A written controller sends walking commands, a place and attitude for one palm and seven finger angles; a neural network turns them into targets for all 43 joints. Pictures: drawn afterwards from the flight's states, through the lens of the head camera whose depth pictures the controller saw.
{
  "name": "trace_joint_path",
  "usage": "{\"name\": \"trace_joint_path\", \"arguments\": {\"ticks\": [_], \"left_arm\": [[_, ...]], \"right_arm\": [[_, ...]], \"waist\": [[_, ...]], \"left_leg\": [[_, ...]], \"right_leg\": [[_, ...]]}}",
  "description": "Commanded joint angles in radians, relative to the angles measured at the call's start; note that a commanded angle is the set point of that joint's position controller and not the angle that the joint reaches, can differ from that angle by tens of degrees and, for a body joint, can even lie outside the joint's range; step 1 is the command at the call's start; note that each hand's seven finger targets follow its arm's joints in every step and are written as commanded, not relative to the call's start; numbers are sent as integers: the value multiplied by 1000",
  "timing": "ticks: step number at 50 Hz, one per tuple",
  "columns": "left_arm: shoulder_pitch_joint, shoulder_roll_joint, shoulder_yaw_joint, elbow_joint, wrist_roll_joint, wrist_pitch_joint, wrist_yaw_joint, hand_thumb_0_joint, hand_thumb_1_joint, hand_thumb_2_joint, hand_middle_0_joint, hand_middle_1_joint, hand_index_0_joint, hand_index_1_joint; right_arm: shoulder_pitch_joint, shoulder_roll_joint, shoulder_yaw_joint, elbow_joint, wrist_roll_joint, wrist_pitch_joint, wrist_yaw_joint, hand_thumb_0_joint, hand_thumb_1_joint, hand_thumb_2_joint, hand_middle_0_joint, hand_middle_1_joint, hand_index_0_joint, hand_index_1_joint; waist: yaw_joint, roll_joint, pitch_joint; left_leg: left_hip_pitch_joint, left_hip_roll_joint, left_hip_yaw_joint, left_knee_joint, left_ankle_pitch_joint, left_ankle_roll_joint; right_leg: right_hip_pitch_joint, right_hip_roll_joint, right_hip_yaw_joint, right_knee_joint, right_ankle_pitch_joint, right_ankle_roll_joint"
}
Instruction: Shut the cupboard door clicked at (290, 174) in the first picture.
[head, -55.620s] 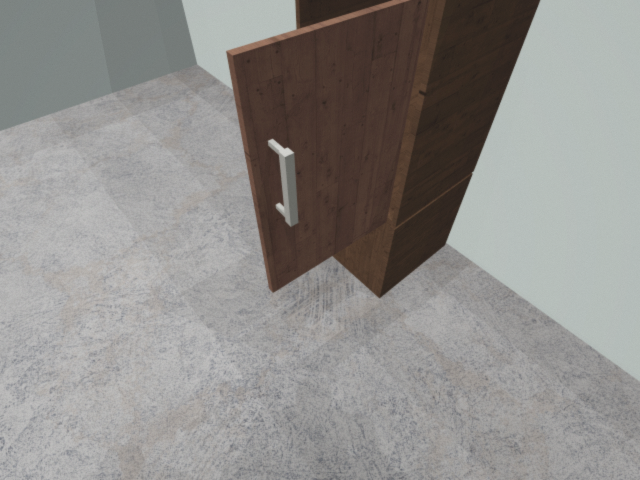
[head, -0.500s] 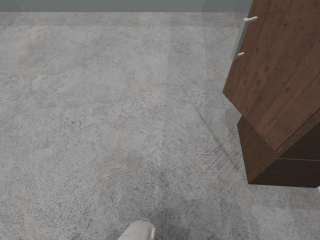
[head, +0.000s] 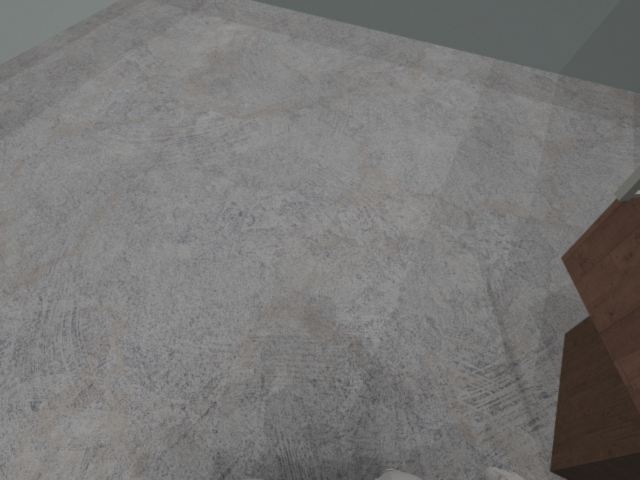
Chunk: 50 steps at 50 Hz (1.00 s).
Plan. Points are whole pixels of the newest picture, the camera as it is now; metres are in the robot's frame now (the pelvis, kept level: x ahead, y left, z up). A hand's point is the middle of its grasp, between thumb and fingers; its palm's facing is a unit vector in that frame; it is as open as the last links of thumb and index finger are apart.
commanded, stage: walk to a spot facing it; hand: left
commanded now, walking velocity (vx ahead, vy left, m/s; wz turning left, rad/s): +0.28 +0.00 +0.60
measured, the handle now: out of the picture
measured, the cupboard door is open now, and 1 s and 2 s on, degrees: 29 29 29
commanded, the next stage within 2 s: turn to face it in 1.08 s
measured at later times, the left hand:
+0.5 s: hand out of the picture +0.04 +0.22 -0.19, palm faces +0.36 -0.91 -0.21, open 7.4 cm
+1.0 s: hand (164, 353) +0.30 +0.27 -0.14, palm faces +0.57 -0.79 -0.22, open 7.3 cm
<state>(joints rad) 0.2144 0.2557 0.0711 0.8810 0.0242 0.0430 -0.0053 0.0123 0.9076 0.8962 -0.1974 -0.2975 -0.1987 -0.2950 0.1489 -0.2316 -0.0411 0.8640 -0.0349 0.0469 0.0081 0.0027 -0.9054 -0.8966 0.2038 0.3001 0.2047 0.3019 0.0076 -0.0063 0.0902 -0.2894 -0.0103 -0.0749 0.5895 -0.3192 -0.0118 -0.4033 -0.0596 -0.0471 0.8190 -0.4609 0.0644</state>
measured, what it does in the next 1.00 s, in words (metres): walks ahead, turning left: right foot, then left foot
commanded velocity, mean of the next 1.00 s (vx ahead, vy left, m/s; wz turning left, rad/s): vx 0.27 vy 0.00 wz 0.55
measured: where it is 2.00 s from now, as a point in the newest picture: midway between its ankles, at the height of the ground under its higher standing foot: (256, 379)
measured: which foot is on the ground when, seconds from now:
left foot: down 0.00-0.04, up 0.06-0.42, down 0.44-0.80, up 0.82-1.00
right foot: up 0.00-0.02, down 0.04-0.44, up 0.46-0.78, down 0.80-1.00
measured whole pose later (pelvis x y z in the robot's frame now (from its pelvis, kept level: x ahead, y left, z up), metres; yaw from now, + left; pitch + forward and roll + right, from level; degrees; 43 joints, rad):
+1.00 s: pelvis +0.34 +0.08 +0.01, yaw +36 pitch +2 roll +1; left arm 0.25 0.16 0.05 0.90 0.03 -0.06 0.01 0.01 0.91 0.90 -0.20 -0.30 -0.20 -0.30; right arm 0.24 -0.23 -0.08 0.96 -0.03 0.02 0.03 0.01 -0.91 -0.90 0.20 0.30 0.20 0.30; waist -0.04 0.01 0.04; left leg -0.56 0.04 0.03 1.17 -0.32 0.00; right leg -0.21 -0.10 -0.20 0.46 -0.27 0.00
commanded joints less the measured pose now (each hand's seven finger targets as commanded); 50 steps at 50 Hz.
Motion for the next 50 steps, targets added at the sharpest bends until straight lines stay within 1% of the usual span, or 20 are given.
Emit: {"name": "trace_joint_path", "arguments": {"ticks": [1, 2, 4, 6, 8, 16, 19, 20, 21, 22, 23, 27, 35, 38, 39, 40, 42, 44, 46, 50], "left_arm": [[225, 128, 38, -27, 17, -52, -6, 0, 900, 900, -200, -300, -200, -300], [280, 225, 55, -28, 30, -63, 11, 0, 900, 900, -200, -300, -200, -300], [178, 200, 46, -61, 10, -67, 28, 0, 900, 900, -200, -300, -200, -300], [48, 124, 26, -75, 11, -88, 26, 0, 900, 900, -200, -300, -200, -300], [80, 97, 21, -52, 8, -104, 23, 0, 900, 900, -200, -300, -200, -300], [225, 125, 32, 39, 8, -107, 23, 0, 900, 900, -200, -300, -200, -300], [175, 156, 41, 37, 2, -105, 19, 0, 900, 900, -200, -300, -200, -300], [166, 155, 36, 26, -5, -103, 13, 0, 900, 900, -200, -300, -200, -300], [153, 93, 32, -21, -13, -98, -4, 0, 900, 900, -200, -300, -200, -300], [23, 79, 14, -100, -9, -96, -7, 0, 900, 900, -200, -300, -200, -300], [-43, 73, 19, -131, -5, -96, -1, 0, 900, 900, -200, -300, -200, -300], [49, 45, 28, -40, 11, -65, -14, 0, 900, 900, -200, -300, -200, -300], [-17, 43, 22, -83, 9, -62, -29, 0, 900, 900, -200, -300, -200, -300], [97, 67, 33, -58, 11, -79, -26, 0, 900, 900, -200, -300, -200, -300], [210, 130, 48, -34, 17, -95, -17, 0, 900, 900, -200, -300, -200, -300], [307, 237, 70, -20, 27, -103, -4, 0, 900, 900, -200, -300, -200, -300], [181, 196, 52, -53, 16, -101, 12, 0, 900, 900, -200, -300, -200, -300], [69, 91, 29, -61, 12, -105, 19, 0, 900, 900, -200, -300, -200, -300], [81, 56, 17, -42, 9, -121, 20, 0, 900, 900, -200, -300, -200, -300], [168, 72, 14, 11, 6, -120, 27, 0, 900, 900, -200, -300, -200, -300]], "right_arm": [[-76, -166, -56, -90, 12, -21, -10, 0, -900, -900, 200, 300, 200, 300], [-68, -79, -36, -120, 23, -28, -3, 0, -900, -900, 200, 300, 200, 300], [-82, -115, -54, -127, 4, -27, 10, 0, -900, -900, 200, 300, 200, 300], [-66, -109, -53, -91, -2, -26, 30, 0, -900, -900, 200, 300, 200, 300], [-45, -64, -40, -69, 5, -27, 42, 0, -900, -900, 200, 300, 200, 300], [-140, -13, -14, -90, 10, -45, 61, 0, -900, -900, 200, 300, 200, 300], [30, -64, -30, -49, 3, -59, 48, 0, -900, -900, 200, 300, 200, 300], [168, -115, -45, -12, -1, -63, 37, 0, -900, -900, 200, 300, 200, 300], [309, -263, -85, 14, -12, -69, 23, 0, -900, -900, 200, 300, 200, 300], [388, -327, -94, 43, 6, -66, 7, 0, -900, -900, 200, 300, 200, 300], [347, -317, -92, 40, 9, -66, -1, 0, -900, -900, 200, 300, 200, 300], [100, -159, -42, -17, 4, -89, -19, 0, -900, -900, 200, 300, 200, 300], [84, -166, -58, 5, 5, -88, -8, 0, -900, -900, 200, 300, 200, 300], [61, -145, -58, 5, 10, -81, -6, 0, -900, -900, 200, 300, 200, 300], [60, -106, -53, -2, 21, -84, -1, 0, -900, -900, 200, 300, 200, 300], [93, -21, -37, -28, 27, -91, 3, 0, -900, -900, 200, 300, 200, 300], [84, -68, -52, -31, 7, -89, 9, 0, -900, -900, 200, 300, 200, 300], [53, -60, -49, -2, 5, -78, 21, 0, -900, -900, 200, 300, 200, 300], [61, -27, -36, 14, 9, -63, 28, 0, -900, -900, 200, 300, 200, 300], [13, 8, -20, -4, 11, -41, 38, 0, -900, -900, 200, 300, 200, 300]], "waist": [[92, -16, -65], [126, -356, -73], [48, -208, -9], [-13, -117, 33], [-10, -130, -15], [52, -159, -37], [-45, -141, -125], [-117, -64, -196], [-182, 220, -294], [-211, 223, -295], [-185, 70, -201], [-42, 176, -81], [-9, 116, -41], [53, 62, -67], [106, -79, -107], [139, -386, -192], [61, -264, -110], [2, -135, -32], [-14, -132, -62], [3, -135, -93]], "left_leg": [[-362, 28, -134, 17, -376, 85], [-538, -91, 44, 381, -356, 18], [-506, 21, -28, 707, -217, 18], [-458, 88, -8, 708, -38, 1], [-412, 85, 59, 592, 9, -11], [-311, 52, 213, 143, -3, 31], [7, -30, 278, 10, 7, 76], [264, -18, 237, -65, 70, 102], [534, 281, -240, -129, 82, 232], [565, 444, -504, -255, 172, 325], [414, 459, -468, -280, 34, 316], [47, 262, -201, -338, -90, 202], [-65, 194, -139, -344, -139, 195], [-145, 135, -111, -157, -109, 157], [-272, 43, -37, 72, -132, 111], [-421, -82, 84, 438, -299, 57], [-481, 18, -5, 733, -168, 56], [-431, 96, -2, 735, -7, 39], [-387, 91, 50, 647, 25, 13], [-372, 71, 137, 446, 15, -7]], "right_leg": [[422, -21, 47, -384, -22, -28], [491, -331, 464, -621, -310, -129], [259, -444, 627, -726, -456, -216], [181, -357, 317, -678, -176, -184], [275, -284, 81, -610, 191, -161], [487, -306, -143, -485, 652, -139], [397, -285, -229, -225, 842, -108], [240, -258, -251, -2, 742, -78], [-120, -114, -244, 338, 158, -12], [-323, -48, -86, 508, -151, -13], [-364, -79, -6, 528, -102, -25], [-204, -111, 38, 346, 90, -19], [12, -21, -30, -81, 243, 6], [269, 20, -45, -251, 260, -2], [456, -77, 91, -387, 134, -33], [578, -387, 471, -571, -58, -124], [373, -444, 613, -679, -323, -194], [224, -372, 304, -643, -68, -165], [263, -304, 60, -564, 443, -150], [398, -278, -116, -479, 906, -134]]}}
